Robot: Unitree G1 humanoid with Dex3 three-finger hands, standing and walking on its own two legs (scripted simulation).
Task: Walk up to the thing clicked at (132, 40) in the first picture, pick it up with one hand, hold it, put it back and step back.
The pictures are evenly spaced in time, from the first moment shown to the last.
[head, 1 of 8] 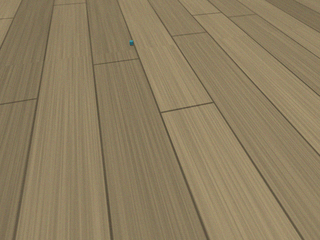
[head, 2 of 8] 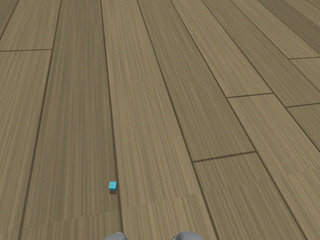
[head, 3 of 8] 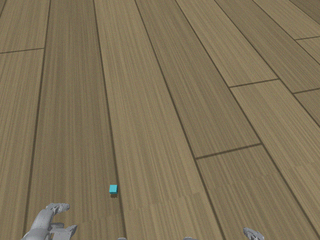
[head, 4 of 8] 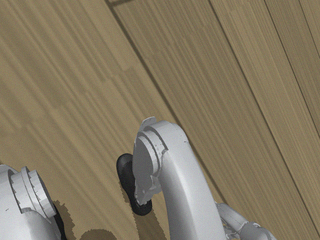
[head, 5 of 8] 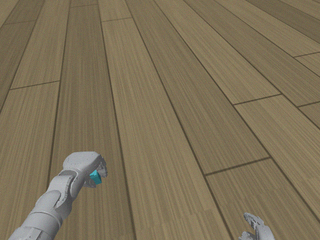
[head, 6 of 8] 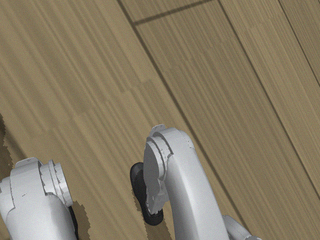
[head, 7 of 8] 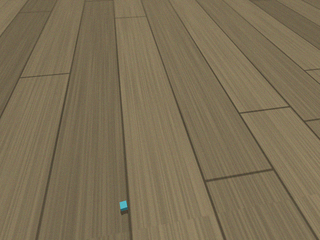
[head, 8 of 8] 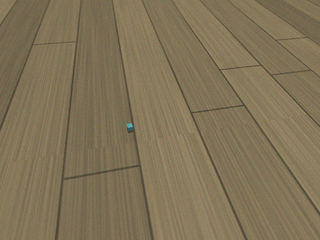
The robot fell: no
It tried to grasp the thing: yes
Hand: left
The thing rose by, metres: 0.69
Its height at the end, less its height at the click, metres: +0.00
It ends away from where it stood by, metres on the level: 0.00
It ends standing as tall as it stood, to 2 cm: yes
